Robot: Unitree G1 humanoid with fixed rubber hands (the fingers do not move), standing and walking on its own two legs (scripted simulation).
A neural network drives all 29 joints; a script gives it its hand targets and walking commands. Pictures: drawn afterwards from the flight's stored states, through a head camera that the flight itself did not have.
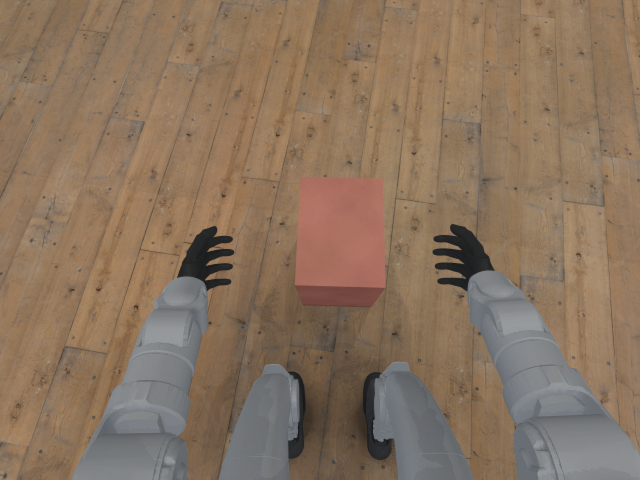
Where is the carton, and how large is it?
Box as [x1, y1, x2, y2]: [295, 177, 384, 306]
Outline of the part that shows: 301,177 295,286 302,303 306,305 371,306 384,288 382,179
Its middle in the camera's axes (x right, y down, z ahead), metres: +0.05 +0.03 +1.00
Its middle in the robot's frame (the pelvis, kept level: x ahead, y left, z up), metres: +0.53 -0.02 -0.55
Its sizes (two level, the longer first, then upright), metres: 0.259 0.194 0.290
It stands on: the floor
